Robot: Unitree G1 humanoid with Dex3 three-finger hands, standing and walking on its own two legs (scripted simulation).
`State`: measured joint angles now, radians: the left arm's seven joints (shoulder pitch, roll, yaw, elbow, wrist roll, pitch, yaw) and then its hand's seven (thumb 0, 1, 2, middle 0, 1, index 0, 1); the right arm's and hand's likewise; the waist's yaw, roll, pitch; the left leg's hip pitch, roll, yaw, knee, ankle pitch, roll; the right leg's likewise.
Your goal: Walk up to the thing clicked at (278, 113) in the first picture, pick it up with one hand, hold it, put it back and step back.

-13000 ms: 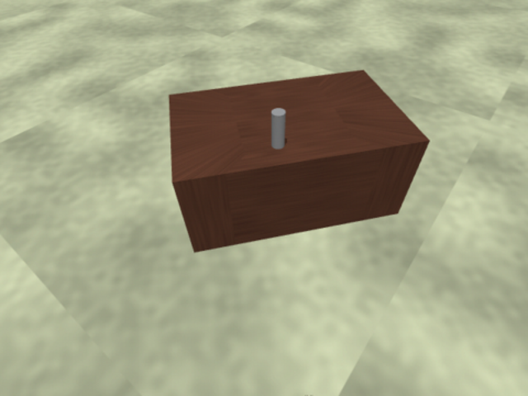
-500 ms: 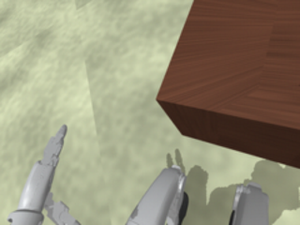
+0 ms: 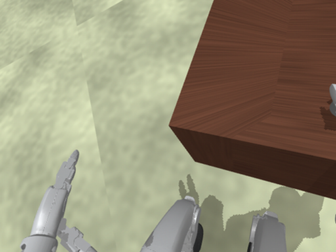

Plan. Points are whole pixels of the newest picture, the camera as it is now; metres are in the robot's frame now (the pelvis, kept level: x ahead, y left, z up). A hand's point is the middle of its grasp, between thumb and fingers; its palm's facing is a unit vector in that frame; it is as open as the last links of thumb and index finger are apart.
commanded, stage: settle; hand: right
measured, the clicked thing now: out of the picture +0.52 -0.25 -0.02
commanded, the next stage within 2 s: lift in 0.22 s
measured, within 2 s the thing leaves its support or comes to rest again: neither
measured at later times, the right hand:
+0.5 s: hand out of the picture +0.51 -0.24 +0.01, palm faces +0.26 +0.97 +0.00, open 7.4 cm
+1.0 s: hand out of the picture +0.45 -0.23 +0.09, palm faces +0.26 +0.96 +0.00, open 7.4 cm
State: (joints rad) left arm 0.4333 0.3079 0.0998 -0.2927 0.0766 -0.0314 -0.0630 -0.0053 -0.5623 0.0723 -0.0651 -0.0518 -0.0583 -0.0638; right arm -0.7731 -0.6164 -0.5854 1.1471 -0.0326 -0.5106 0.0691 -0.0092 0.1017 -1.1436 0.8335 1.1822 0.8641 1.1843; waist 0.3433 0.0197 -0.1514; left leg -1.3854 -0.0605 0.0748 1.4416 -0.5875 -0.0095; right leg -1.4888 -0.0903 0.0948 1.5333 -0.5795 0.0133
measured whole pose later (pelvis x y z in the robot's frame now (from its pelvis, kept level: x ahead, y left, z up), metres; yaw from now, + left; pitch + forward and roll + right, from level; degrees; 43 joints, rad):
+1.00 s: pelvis +0.02 +0.00 +0.07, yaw -3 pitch +21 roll +4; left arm 0.44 0.26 0.09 -0.06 0.05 0.00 -0.05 -0.01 -0.55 0.06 -0.05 -0.05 -0.05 -0.06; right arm -0.50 -0.33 -0.42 0.89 0.05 -0.46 0.03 -0.01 0.11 -1.17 0.83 1.20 0.86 1.21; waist 0.18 0.00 -0.18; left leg -1.00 -0.04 0.04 1.16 -0.53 -0.02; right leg -1.08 -0.07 0.04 1.23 -0.51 0.01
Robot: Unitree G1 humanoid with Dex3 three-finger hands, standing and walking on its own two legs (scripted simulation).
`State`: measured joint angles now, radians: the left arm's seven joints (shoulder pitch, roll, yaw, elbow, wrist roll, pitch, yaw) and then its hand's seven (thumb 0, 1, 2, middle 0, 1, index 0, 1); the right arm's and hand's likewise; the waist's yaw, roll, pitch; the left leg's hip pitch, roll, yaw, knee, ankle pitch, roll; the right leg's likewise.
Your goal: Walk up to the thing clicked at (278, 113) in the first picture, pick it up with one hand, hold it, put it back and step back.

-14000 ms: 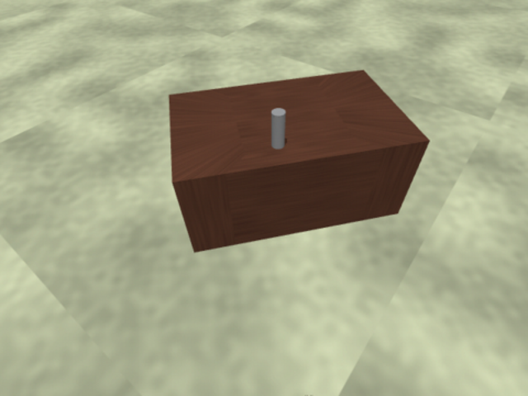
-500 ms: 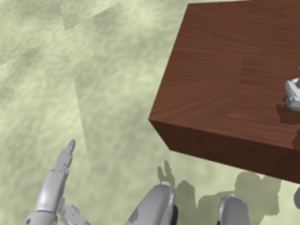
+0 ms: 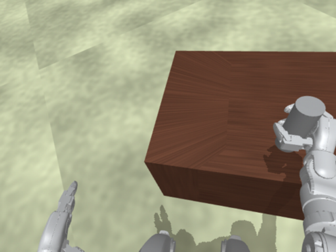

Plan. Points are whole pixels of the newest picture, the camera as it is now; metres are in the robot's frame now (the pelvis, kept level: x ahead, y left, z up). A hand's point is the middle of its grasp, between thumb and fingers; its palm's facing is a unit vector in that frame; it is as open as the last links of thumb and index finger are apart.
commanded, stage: lift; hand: right
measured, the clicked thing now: (296, 127) +0.43 -0.22 +0.02
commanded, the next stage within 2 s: hold in 1.04 s
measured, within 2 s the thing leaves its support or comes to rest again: neither
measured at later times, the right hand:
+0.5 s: hand (291, 138) +0.38 -0.18 +0.07, palm faces +0.20 +0.98 +0.00, open 7.4 cm
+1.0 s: hand (290, 138) +0.36 -0.17 +0.09, palm faces +0.20 +0.98 +0.00, open 7.4 cm
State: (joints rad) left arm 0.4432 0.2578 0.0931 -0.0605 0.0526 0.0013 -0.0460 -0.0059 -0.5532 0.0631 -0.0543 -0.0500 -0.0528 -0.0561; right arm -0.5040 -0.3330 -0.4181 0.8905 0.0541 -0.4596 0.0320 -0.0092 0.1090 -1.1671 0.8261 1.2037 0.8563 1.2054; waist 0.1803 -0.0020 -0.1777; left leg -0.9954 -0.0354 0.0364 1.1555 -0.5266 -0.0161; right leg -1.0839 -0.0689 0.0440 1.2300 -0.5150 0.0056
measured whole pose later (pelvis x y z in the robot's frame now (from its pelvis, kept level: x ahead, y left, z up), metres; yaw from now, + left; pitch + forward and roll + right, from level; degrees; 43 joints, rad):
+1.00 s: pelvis +0.02 +0.01 +0.05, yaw -1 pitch +11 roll +1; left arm 0.41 0.22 0.09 0.14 0.00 0.01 0.02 -0.01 -0.54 0.04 -0.04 -0.05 -0.05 -0.05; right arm -0.18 -0.16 -0.23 0.47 0.12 -0.35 0.00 -0.01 0.12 -1.18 0.83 1.21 0.86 1.21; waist 0.06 0.01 -0.09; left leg -0.66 0.00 0.00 0.94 -0.47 -0.01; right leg -0.71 -0.04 -0.01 0.95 -0.43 0.01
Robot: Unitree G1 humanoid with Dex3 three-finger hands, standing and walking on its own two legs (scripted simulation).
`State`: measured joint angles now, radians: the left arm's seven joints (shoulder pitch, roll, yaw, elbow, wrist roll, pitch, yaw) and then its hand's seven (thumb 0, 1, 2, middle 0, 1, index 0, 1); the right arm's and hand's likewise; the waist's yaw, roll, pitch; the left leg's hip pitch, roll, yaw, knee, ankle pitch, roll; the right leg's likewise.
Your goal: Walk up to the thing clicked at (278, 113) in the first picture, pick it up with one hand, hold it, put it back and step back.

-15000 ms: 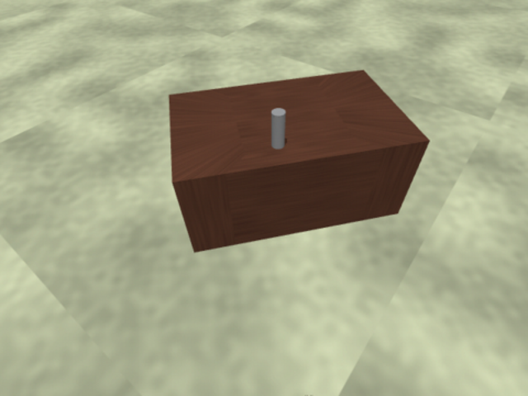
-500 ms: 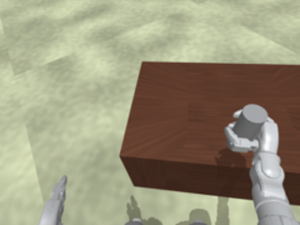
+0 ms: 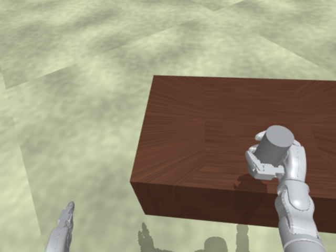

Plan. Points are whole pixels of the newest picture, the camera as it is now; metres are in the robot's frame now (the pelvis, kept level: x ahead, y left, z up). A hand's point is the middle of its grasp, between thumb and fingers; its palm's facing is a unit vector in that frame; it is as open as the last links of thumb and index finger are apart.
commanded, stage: lift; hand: right
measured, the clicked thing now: (267, 154) +0.35 -0.18 +0.05
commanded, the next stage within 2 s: hold in 0.04 s
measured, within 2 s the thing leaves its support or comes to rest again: neither
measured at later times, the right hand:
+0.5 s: hand (266, 152) +0.35 -0.17 +0.06, palm faces +0.18 +0.98 +0.01, open 7.4 cm
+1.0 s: hand (268, 155) +0.33 -0.17 +0.07, palm faces +0.17 +0.98 +0.01, open 7.4 cm
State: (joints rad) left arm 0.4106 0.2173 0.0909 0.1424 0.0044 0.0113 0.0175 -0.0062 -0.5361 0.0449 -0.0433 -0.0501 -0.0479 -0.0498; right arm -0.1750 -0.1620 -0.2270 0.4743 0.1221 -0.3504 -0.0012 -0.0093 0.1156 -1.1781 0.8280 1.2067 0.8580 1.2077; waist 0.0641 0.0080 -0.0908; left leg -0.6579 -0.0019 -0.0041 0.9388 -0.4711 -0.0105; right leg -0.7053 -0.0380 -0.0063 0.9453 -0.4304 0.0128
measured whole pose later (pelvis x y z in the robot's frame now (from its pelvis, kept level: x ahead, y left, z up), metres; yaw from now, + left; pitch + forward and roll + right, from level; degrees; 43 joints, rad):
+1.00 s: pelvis +0.00 +0.00 +0.02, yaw +0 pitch +7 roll +0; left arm 0.35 0.21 0.10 0.29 -0.01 0.01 0.04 -0.01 -0.53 0.05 -0.05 -0.06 -0.06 -0.06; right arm -0.10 -0.15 -0.17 0.37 0.14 -0.30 -0.02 -0.01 0.12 -1.18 0.83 1.20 0.86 1.20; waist 0.04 0.01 -0.07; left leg -0.52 0.01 -0.01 0.82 -0.43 -0.02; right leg -0.56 -0.03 -0.02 0.83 -0.39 0.01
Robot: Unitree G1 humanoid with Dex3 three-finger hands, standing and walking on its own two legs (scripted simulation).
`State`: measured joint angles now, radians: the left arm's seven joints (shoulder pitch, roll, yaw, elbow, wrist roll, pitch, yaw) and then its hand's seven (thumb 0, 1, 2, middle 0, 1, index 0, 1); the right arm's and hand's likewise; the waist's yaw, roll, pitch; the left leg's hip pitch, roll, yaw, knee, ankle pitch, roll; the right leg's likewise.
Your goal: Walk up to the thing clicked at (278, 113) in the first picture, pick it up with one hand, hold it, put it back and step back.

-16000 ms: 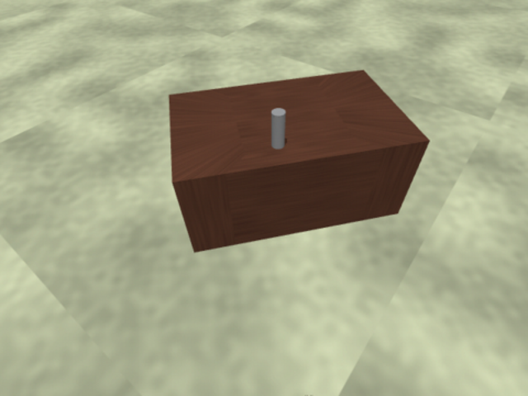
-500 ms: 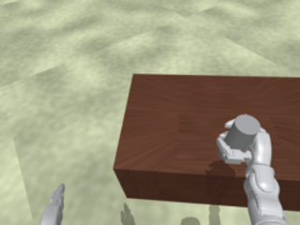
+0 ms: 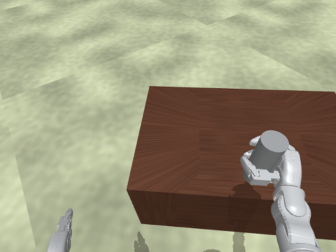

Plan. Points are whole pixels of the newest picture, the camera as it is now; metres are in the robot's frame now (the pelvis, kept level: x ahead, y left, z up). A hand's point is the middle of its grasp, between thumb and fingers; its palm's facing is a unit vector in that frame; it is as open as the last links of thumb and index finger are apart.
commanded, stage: hold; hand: right
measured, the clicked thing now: (262, 160) +0.33 -0.18 +0.06
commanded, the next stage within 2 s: crouch in 1.74 s
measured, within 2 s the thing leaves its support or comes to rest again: neither
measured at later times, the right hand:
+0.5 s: hand (257, 159) +0.34 -0.17 +0.06, palm faces +0.19 +0.98 +0.01, open 7.4 cm
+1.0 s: hand (256, 162) +0.33 -0.17 +0.05, palm faces +0.17 +0.98 +0.01, open 7.4 cm
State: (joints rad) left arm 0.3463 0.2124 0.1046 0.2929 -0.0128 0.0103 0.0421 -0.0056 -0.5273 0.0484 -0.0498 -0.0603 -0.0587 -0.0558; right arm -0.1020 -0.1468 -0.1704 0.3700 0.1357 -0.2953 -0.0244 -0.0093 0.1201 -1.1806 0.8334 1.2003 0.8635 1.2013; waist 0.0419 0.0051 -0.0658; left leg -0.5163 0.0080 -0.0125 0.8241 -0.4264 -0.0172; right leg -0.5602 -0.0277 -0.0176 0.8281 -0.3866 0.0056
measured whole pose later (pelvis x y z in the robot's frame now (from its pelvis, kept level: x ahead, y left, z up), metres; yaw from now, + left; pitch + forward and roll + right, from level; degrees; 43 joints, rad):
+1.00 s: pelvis +0.00 +0.00 +0.00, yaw +0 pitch +7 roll +0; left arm 0.34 0.21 0.09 0.31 -0.01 -0.01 0.04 -0.01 -0.53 0.05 -0.05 -0.06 -0.06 -0.06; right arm -0.11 -0.15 -0.17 0.43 0.14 -0.34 -0.01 -0.01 0.12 -1.18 0.83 1.21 0.86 1.21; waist 0.04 0.02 -0.07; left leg -0.52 0.01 -0.01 0.82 -0.43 -0.01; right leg -0.56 -0.03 -0.01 0.82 -0.38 0.01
